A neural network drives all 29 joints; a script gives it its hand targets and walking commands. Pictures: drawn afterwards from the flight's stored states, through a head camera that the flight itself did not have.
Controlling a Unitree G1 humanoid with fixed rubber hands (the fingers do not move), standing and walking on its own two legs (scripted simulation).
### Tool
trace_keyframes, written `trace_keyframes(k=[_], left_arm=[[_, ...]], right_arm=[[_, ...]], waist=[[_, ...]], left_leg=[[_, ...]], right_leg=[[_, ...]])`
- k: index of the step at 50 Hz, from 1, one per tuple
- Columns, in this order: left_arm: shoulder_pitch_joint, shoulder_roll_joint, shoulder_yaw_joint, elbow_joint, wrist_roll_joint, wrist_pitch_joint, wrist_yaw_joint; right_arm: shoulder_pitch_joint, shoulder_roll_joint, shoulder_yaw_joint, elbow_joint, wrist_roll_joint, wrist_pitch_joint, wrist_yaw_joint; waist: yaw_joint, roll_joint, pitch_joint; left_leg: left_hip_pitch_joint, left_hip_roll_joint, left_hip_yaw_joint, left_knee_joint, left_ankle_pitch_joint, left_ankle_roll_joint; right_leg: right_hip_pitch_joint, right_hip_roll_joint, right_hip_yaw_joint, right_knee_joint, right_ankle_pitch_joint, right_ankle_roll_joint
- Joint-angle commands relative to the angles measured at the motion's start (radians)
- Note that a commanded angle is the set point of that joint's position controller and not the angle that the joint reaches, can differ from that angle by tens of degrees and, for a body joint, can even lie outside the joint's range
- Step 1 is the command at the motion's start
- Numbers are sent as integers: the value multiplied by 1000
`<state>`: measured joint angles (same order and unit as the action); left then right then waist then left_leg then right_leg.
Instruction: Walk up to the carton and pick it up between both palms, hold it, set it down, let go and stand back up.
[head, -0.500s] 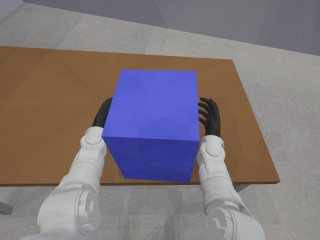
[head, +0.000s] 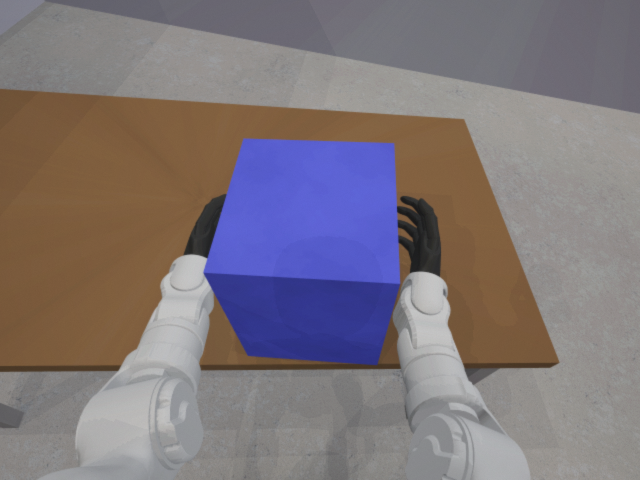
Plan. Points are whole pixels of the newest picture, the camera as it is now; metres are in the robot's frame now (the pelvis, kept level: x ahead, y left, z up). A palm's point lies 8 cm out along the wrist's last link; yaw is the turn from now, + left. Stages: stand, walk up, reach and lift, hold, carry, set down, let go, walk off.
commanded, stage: set down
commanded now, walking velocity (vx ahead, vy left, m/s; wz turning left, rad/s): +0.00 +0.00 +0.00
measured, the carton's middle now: (314, 259) +0.41 +0.01 +0.00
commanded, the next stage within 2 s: none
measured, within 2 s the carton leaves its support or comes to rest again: rests again in 0.60 s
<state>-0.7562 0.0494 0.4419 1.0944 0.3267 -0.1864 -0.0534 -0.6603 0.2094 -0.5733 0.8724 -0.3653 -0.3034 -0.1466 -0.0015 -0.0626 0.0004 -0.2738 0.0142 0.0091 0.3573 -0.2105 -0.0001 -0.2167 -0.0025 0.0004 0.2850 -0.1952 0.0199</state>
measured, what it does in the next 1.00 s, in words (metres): stands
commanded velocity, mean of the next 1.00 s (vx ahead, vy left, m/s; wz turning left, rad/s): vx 0.00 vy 0.00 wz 0.00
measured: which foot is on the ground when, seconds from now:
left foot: down 0.00-1.00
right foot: down 0.00-1.00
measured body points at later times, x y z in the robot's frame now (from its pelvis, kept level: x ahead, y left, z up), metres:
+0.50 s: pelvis +0.00 +0.00 +0.00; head +0.07 +0.03 +0.44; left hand +0.41 +0.17 -0.01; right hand +0.39 -0.13 +0.01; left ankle -0.03 +0.11 -0.75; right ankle -0.04 -0.13 -0.75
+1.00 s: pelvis -0.03 +0.01 -0.01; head +0.05 +0.04 +0.43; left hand +0.41 +0.19 +0.00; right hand +0.39 -0.12 +0.02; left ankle -0.03 +0.11 -0.75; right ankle -0.04 -0.13 -0.75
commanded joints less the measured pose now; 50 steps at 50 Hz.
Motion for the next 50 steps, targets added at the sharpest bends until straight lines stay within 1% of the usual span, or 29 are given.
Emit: trace_keyframes(k=[1, 2, 5, 8, 9, 11, 14, 17, 18, 19, 20, 22, 23, 27, 30, 32, 33, 34, 35, 37, 39, 43, 44, 45, 46, 47, 48, 49, 50], left_arm=[[-563, -434, -54, -53, 122, -114, -109], [-547, -415, -80, -68, 107, -116, -103], [-539, -390, -63, -52, 118, -108, -98], [-519, -359, -48, -52, 124, -118, -95], [-522, -319, -58, -57, 102, -124, -89], [-512, -333, -51, -53, 117, -123, -87], [-487, -164, -28, -56, 91, -129, -50], [-458, 75, 27, 31, 52, -134, -6], [-496, 61, -14, -10, 14, -140, 13], [-485, 159, -10, 40, -22, -141, 33], [-491, 105, -60, 22, -60, -144, 42], [-505, 195, -99, 68, -140, -167, 63], [-525, 161, -132, 44, -156, -184, 73], [-623, 231, -253, 76, -304, -261, 98], [-611, 269, -239, 185, -324, -280, 89], [-644, 279, -262, 191, -338, -281, 89], [-637, 278, -252, 238, -342, -273, 84], [-633, 286, -264, 289, -350, -275, 76], [-657, 235, -269, 243, -332, -274, 72], [-680, 258, -289, 259, -341, -265, 80], [-643, 278, -304, 292, -357, -250, 82], [-663, 307, -299, 293, -375, -247, 95], [-664, 308, -300, 304, -375, -245, 93], [-645, 333, -288, 297, -381, -249, 91], [-639, 293, -333, 271, -399, -254, 81], [-664, 318, -327, 269, -406, -259, 87], [-645, 326, -335, 303, -414, -259, 83], [-608, 313, -336, 254, -407, -262, 82], [-612, 337, -314, 316, -407, -260, 80]], right_arm=[[-411, 524, 277, 178, -215, -32, 144], [-398, 491, 269, 180, -216, -35, 137], [-400, 468, 263, 162, -200, -36, 137], [-385, 459, 282, 185, -183, -37, 129], [-382, 410, 269, 186, -177, -36, 120], [-384, 426, 265, 191, -179, -41, 117], [-343, 224, 238, 224, -138, -53, 98], [-325, -49, 161, 307, -75, -51, 52], [-363, -20, 177, 277, -43, -54, 37], [-372, -134, 209, 300, 26, -55, 28], [-408, -67, 244, 271, 68, -61, 19], [-430, -161, 273, 279, 141, -92, -6], [-456, -128, 282, 258, 164, -109, -12], [-508, -209, 320, 284, 254, -150, -44], [-530, -220, 357, 305, 308, -144, -45], [-554, -262, 349, 316, 340, -146, -44], [-570, -255, 359, 278, 341, -144, -46], [-563, -260, 368, 300, 362, -135, -45], [-570, -189, 357, 298, 345, -124, -37], [-582, -273, 312, 309, 342, -123, -33], [-561, -342, 321, 358, 364, -130, -35], [-605, -364, 340, 313, 399, -118, -30], [-587, -374, 338, 341, 399, -108, -25], [-578, -371, 345, 320, 406, -104, -29], [-542, -355, 350, 353, 405, -105, -29], [-566, -367, 346, 346, 410, -96, -24], [-568, -365, 343, 347, 406, -90, -34], [-521, -360, 361, 335, 419, -101, -31], [-546, -370, 381, 333, 434, -85, -30]], waist=[[38, 82, -504], [19, 89, -528], [40, 89, -504], [50, 74, -501], [37, 67, -499], [38, 86, -507], [39, 108, -532], [32, 111, -460], [13, 105, -485], [40, 110, -496], [27, 114, -511], [23, 124, -619], [2, 128, -662], [-28, 182, -921], [-1, 130, -877], [-20, 175, -902], [6, 144, -893], [-13, 134, -859], [-8, 140, -821], [-22, 194, -884], [-43, 202, -907], [-9, 181, -843], [-26, 194, -821], [-4, 159, -842], [-56, 172, -826], [-47, 195, -832], [-51, 171, -806], [-50, 194, -832], [-20, 150, -776]], left_leg=[[36, -6, 115, 25, 521, -7], [34, -3, 108, 27, 527, -18], [87, -1, 114, 29, 533, -10], [-2, -12, 133, 27, 475, -2], [-18, -12, 127, 24, 451, -3], [-11, -9, 123, 32, 491, -7], [45, -1, 122, 52, 559, -19], [2, 0, 109, 35, 499, -12], [1, 4, 94, 40, 479, -13], [-22, 4, 100, 53, 474, -17], [-48, 2, 98, 56, 456, -13], [-100, -7, 106, 93, 482, -18], [-124, -3, 91, 104, 490, -16], [-139, -5, 83, 201, 626, -60], [-181, -8, 85, 217, 584, -52], [-102, 2, 67, 231, 629, -68], [-111, 1, 79, 241, 641, -65], [-129, -5, 79, 235, 585, -54], [-162, -9, 81, 235, 548, -50], [-59, 0, 66, 242, 597, -76], [24, 7, 61, 258, 674, -92], [23, -2, 69, 263, 616, -90], [13, -6, 75, 252, 577, -83], [-16, -13, 79, 268, 570, -80], [1, -9, 68, 251, 561, -81], [-1, -8, 67, 250, 539, -81], [-42, -16, 65, 256, 500, -74], [30, -14, 63, 259, 565, -83], [-23, -18, 72, 264, 517, -68]], right_leg=[[228, -23, -52, 106, 530, 52], [242, -18, -57, 107, 547, 46], [181, -10, -66, 81, 462, 44], [267, -26, -44, 115, 565, 52], [288, -27, -47, 124, 567, 55], [264, -22, -53, 121, 563, 47], [213, -5, -50, 114, 537, 40], [181, -5, -33, 92, 470, 35], [168, 5, -38, 91, 452, 33], [164, 13, -22, 100, 471, 28], [151, 14, -20, 99, 476, 26], [167, 19, 2, 136, 564, 27], [173, 23, -1, 151, 592, 24], [157, 33, -3, 225, 738, 25], [136, 27, 9, 243, 720, 34], [54, 44, -20, 242, 647, 30], [27, 46, -17, 234, 637, 30], [32, 40, -19, 231, 607, 31], [-12, 32, -16, 238, 561, 32], [-91, 46, -43, 218, 497, 20], [-103, 64, -57, 203, 513, 16], [-172, 68, -70, 201, 397, 9], [-179, 63, -71, 190, 377, 11], [-165, 60, -60, 199, 403, 13], [-139, 61, -71, 195, 409, 12], [-187, 61, -75, 193, 370, 11], [-200, 57, -70, 209, 363, 12], [-175, 66, -79, 203, 379, 10], [-201, 57, -65, 205, 338, 12]])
